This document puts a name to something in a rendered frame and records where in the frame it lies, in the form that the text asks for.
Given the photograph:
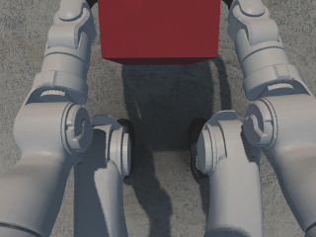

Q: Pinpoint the right robot hand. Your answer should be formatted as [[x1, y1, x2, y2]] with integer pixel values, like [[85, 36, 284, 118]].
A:
[[222, 0, 233, 10]]

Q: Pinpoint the left robot forearm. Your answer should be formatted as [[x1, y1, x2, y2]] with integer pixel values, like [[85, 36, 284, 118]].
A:
[[13, 0, 97, 144]]

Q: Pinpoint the right robot upper arm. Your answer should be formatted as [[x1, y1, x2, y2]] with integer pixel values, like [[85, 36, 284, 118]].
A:
[[243, 94, 316, 237]]

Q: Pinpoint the left robot thigh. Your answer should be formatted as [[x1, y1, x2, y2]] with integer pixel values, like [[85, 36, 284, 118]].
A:
[[73, 124, 131, 237]]

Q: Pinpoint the carton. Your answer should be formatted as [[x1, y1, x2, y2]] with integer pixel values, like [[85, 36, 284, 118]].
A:
[[98, 0, 221, 65]]

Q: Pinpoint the left robot upper arm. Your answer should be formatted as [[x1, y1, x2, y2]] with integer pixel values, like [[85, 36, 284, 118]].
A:
[[0, 102, 94, 237]]

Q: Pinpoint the left robot shin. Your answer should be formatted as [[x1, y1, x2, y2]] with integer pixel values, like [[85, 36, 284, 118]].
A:
[[73, 115, 122, 170]]

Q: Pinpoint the right robot forearm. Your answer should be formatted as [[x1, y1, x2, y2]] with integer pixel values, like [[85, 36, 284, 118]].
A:
[[227, 0, 316, 102]]

